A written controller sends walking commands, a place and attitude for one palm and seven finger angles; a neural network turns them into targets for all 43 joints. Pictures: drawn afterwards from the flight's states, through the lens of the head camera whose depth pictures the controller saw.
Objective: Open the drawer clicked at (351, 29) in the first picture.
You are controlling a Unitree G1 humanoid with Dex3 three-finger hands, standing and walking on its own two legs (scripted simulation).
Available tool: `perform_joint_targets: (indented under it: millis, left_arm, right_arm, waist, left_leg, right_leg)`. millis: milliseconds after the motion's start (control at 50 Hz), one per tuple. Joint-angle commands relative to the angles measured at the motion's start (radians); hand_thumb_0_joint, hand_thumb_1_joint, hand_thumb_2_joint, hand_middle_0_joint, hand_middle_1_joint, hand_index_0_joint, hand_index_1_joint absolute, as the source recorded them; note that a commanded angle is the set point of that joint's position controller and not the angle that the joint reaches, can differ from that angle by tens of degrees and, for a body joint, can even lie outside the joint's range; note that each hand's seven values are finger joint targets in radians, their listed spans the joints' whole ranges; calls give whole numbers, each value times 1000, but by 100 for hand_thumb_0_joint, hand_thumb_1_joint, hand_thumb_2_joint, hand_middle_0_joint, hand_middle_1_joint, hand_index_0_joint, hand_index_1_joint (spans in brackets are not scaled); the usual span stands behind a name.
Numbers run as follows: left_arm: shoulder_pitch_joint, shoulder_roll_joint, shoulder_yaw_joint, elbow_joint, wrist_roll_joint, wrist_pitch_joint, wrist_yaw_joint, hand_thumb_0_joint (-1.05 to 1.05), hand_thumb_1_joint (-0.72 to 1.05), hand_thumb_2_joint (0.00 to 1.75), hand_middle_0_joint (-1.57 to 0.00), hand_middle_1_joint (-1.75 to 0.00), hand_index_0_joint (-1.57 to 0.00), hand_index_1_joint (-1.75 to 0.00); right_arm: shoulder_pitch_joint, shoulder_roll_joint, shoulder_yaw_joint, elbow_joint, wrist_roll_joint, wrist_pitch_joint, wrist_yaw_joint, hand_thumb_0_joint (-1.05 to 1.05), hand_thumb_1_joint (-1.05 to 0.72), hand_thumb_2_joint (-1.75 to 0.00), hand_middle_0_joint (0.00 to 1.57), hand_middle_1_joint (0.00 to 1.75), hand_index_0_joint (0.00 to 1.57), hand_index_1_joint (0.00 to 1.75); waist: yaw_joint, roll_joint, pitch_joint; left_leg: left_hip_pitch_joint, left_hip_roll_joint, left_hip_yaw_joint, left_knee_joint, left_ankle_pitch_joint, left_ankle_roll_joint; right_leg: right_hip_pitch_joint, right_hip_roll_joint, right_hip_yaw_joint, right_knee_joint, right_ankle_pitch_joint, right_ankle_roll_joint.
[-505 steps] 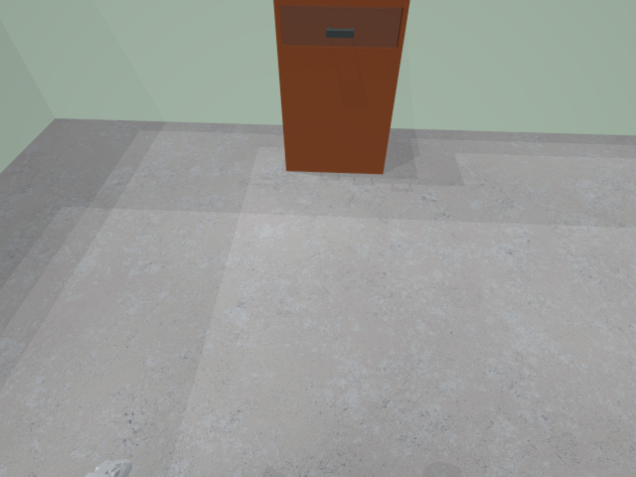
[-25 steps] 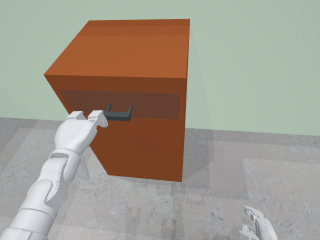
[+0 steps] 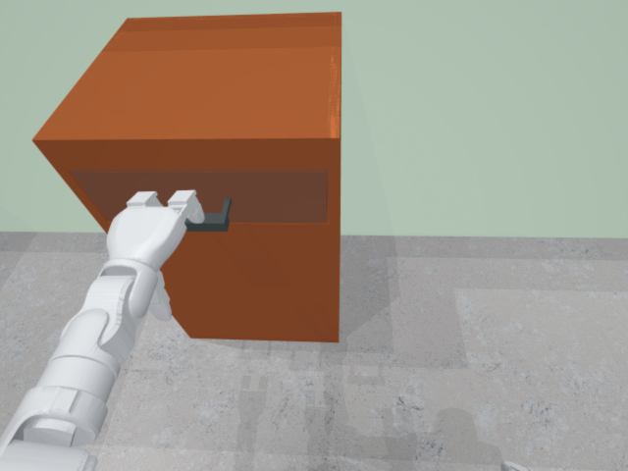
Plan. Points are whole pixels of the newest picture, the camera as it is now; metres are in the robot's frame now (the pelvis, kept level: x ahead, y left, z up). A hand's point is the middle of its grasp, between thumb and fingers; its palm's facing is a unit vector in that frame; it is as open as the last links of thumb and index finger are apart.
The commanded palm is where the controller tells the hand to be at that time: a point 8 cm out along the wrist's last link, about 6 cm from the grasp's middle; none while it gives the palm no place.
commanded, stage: move the hooked fingers above the handle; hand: left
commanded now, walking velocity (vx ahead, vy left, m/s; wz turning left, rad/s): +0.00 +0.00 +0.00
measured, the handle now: (201, 212) +0.54 +0.25 -0.05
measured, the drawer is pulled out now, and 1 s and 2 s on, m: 0.00 0.00 0.00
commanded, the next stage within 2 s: lower the fingers behind the handle in 1.54 s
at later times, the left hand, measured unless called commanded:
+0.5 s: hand (178, 232) +0.44 +0.24 +0.02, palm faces -0.07 -0.01 -1.00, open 13.8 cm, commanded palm +0.43 +0.24 +0.08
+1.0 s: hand (195, 214) +0.49 +0.23 +0.00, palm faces -0.08 -0.04 -1.00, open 13.8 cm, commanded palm +0.47 +0.24 +0.06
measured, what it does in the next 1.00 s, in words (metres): stands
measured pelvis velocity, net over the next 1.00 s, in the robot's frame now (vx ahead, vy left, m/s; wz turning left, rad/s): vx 0.00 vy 0.02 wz -0.04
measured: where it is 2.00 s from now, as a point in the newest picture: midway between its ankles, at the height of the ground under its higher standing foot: outside the picture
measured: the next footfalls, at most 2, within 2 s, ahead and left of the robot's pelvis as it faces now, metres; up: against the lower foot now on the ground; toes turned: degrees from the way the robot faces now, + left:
none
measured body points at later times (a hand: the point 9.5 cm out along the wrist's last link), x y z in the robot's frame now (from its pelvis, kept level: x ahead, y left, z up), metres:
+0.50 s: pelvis -0.01 +0.01 -0.01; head +0.07 +0.00 +0.43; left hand +0.44 +0.24 +0.08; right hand +0.04 -0.26 -0.14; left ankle -0.02 +0.13 -0.72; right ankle -0.02 -0.11 -0.72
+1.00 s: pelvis +0.00 +0.02 -0.03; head +0.11 +0.02 +0.41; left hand +0.49 +0.23 +0.05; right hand -0.04 -0.25 -0.15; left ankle -0.02 +0.13 -0.72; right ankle -0.02 -0.11 -0.72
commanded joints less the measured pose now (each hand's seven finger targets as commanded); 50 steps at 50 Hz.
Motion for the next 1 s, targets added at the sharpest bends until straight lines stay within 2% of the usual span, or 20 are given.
perform_joint_targets:
  millis: [0,40,140,160,180,260,320,380,420,540,600,620,640,700,720,800,860,880,920,980]
  left_arm:
    - [-393,241,115,-139,7,-2,71,0,-50,30,-30,-120,-30,-120]
    - [-441,234,101,-84,14,-1,79,0,-50,30,-30,-120,-30,-120]
    - [-573,240,84,-1,34,-15,98,0,-50,30,-30,-120,-30,-120]
    - [-554,260,109,44,34,-15,100,0,-50,30,-30,-120,-30,-120]
    - [-581,263,105,57,36,-18,102,0,-50,30,-30,-120,-30,-120]
    - [-603,241,87,118,50,-20,112,0,-50,30,-30,-120,-30,-120]
    - [-614,294,131,166,58,-20,121,0,-50,30,-30,-120,-30,-120]
    - [-673,290,114,221,63,-15,126,0,-50,30,-30,-120,-30,-120]
    - [-720,311,115,225,70,-23,130,0,-50,30,-30,-120,-30,-120]
    - [-832,261,67,279,77,-42,149,0,-50,30,-30,-120,-30,-120]
    - [-906,302,84,317,82,-33,163,0,-50,30,-30,-120,-30,-120]
    - [-881,347,124,339,88,-28,167,0,-50,30,-30,-120,-30,-120]
    - [-873,345,120,354,87,-20,169,0,-50,30,-30,-120,-30,-120]
    - [-896,355,124,396,89,-4,167,0,-50,30,-30,-120,-30,-120]
    - [-872,377,140,408,91,0,163,0,-50,30,-30,-120,-30,-120]
    - [-928,362,115,397,96,-9,147,0,-50,30,-30,-120,-30,-120]
    - [-886,350,123,369,92,-26,142,0,-50,30,-30,-120,-30,-120]
    - [-885,329,114,364,85,-32,142,0,-50,30,-30,-120,-30,-120]
    - [-844,373,155,369,80,-34,146,0,-50,30,-30,-120,-30,-120]
    - [-868,397,167,351,88,-29,164,0,-50,30,-30,-120,-30,-120]
  right_arm:
    - [-3,-117,-41,-111,-3,-32,-8,0,-90,-90,20,30,20,30]
    - [14,-120,-42,-102,-3,-31,-9,0,-90,-90,20,30,20,30]
    - [58,-123,-49,-84,-7,-29,-12,0,-90,-90,20,30,20,30]
    - [66,-124,-48,-82,-6,-28,-11,0,-90,-90,20,30,20,30]
    - [71,-128,-48,-79,-9,-27,-11,0,-90,-90,20,30,20,30]
    - [93,-128,-49,-79,-11,-22,-3,0,-90,-90,20,30,20,30]
    - [112,-135,-52,-78,-12,-18,-2,0,-90,-90,20,30,20,30]
    - [130,-139,-50,-70,-12,-18,-4,0,-90,-90,20,30,20,30]
    - [143,-143,-51,-68,-12,-19,-8,0,-90,-90,20,30,20,30]
    - [197,-146,-59,-38,-22,-28,-6,0,-90,-90,20,30,20,30]
    - [225,-156,-56,-22,-28,-28,-6,0,-90,-90,20,30,20,30]
    - [230,-159,-56,-20,-30,-28,-5,0,-90,-90,20,30,20,30]
    - [234,-160,-52,-23,-32,-25,-4,0,-90,-90,20,30,20,30]
    - [256,-166,-52,-13,-36,-21,-2,0,-90,-90,20,30,20,30]
    - [256,-169,-52,-14,-37,-20,-2,0,-90,-90,20,30,20,30]
    - [279,-172,-54,-9,-40,-18,-3,0,-90,-90,20,30,20,30]
    - [286,-167,-58,-11,-45,-15,-1,0,-90,-90,20,30,20,30]
    - [287,-166,-59,-6,-48,-14,0,0,-90,-90,20,30,20,30]
    - [291,-173,-57,-2,-46,-8,3,0,-90,-90,20,30,20,30]
    - [282,-174,-53,1,-48,-2,2,0,-90,-90,20,30,20,30]
  waist:
    - [-7,-34,-321]
    - [-20,-51,-313]
    - [-42,-13,-359]
    - [-33,-39,-356]
    - [-45,-50,-358]
    - [-43,-16,-371]
    - [-42,-36,-390]
    - [-71,-50,-359]
    - [-80,-30,-382]
    - [-126,16,-416]
    - [-144,14,-444]
    - [-124,33,-458]
    - [-122,39,-476]
    - [-139,15,-489]
    - [-125,34,-503]
    - [-151,48,-508]
    - [-132,80,-538]
    - [-140,65,-542]
    - [-120,58,-526]
    - [-123,56,-516]
  left_leg:
    - [121,-54,0,-8,386,47]
    - [109,-54,-1,-5,355,49]
    - [118,-52,-5,16,354,50]
    - [97,-53,-4,18,346,51]
    - [87,-52,-8,23,357,52]
    - [76,-48,-7,32,375,48]
    - [47,-47,-3,43,373,50]
    - [15,-47,-5,51,338,53]
    - [14,-46,-5,58,319,53]
    - [39,-39,-24,99,324,51]
    - [10,-38,-31,117,316,52]
    - [5,-38,-31,122,341,49]
    - [-1,-40,-27,129,350,49]
    - [-24,-34,-29,144,377,50]
    - [-24,-34,-25,149,389,48]
    - [-16,-25,-30,167,418,49]
    - [24,-17,-35,174,466,44]
    - [33,-15,-38,178,492,44]
    - [14,-14,-35,172,476,44]
    - [-13,-16,-33,165,460,46]
  right_leg:
    - [148,42,10,-48,423,-18]
    - [124,44,8,-48,390,-17]
    - [82,46,11,-35,372,-20]
    - [91,48,10,-33,370,-20]
    - [91,48,11,-31,382,-20]
    - [61,51,6,-12,384,-23]
    - [71,52,12,-5,396,-21]
    - [40,53,11,-9,366,-19]
    - [22,53,17,-4,350,-17]
    - [-84,61,8,17,303,-19]
    - [-102,63,6,32,295,-16]
    - [-94,63,5,43,312,-20]
    - [-86,65,5,49,326,-19]
    - [-87,67,1,62,354,-15]
    - [-83,67,4,65,366,-15]
    - [-115,70,3,72,374,-13]
    - [-129,74,-1,79,376,-16]
    - [-128,76,-4,79,386,-16]
    - [-116,76,-4,78,380,-15]
    - [-104,73,-6,78,382,-17]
